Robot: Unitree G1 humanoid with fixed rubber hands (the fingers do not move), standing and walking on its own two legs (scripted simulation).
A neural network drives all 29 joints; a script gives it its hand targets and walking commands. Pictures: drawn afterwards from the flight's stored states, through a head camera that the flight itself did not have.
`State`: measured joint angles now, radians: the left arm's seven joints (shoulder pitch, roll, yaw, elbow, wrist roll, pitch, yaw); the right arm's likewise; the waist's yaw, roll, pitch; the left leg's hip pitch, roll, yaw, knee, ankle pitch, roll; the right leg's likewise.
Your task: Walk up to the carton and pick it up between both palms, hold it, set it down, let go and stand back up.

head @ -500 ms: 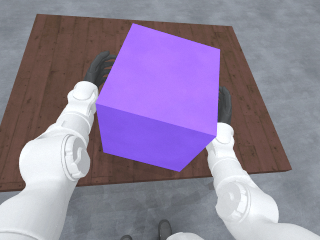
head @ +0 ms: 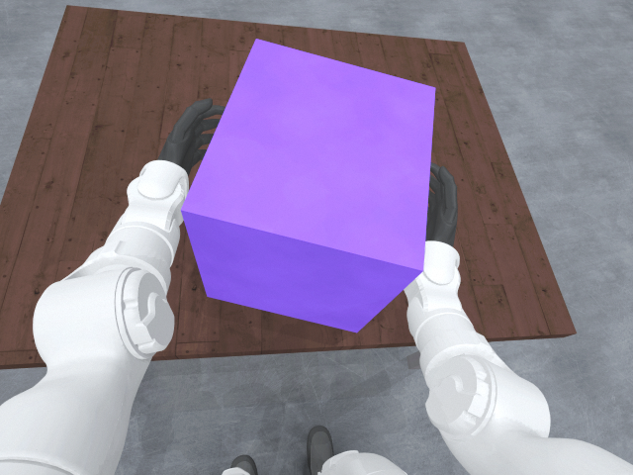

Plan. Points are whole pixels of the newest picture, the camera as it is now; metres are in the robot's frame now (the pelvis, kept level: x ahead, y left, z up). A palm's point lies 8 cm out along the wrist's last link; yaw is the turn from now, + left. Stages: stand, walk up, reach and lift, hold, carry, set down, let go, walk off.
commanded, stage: set down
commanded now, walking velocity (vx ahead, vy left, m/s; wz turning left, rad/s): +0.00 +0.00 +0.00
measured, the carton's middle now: (311, 200) +0.47 -0.05 -0.02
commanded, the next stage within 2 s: none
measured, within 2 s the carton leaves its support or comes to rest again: neither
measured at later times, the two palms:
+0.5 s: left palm (180, 159) +0.50 +0.12 +0.04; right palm (435, 234) +0.37 -0.20 +0.02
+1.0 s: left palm (188, 166) +0.51 +0.11 +0.01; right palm (434, 255) +0.36 -0.21 -0.01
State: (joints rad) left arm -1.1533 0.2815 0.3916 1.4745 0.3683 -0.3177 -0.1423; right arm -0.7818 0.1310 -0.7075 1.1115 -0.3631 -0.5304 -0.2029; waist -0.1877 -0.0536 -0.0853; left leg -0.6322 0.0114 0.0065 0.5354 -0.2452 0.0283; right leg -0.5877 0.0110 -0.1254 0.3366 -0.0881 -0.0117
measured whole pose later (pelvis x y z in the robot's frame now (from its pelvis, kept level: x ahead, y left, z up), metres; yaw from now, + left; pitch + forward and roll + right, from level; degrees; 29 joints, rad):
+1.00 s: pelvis +0.00 +0.01 -0.03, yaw -4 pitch +27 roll -4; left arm -1.15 0.36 0.02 1.61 -0.06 -0.34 -0.07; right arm -0.83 0.06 -0.32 1.36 0.01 -0.50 -0.29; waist -0.23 0.02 -0.24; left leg -0.89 0.02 0.01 0.77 -0.35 0.02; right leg -0.88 0.02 -0.08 0.59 -0.18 0.00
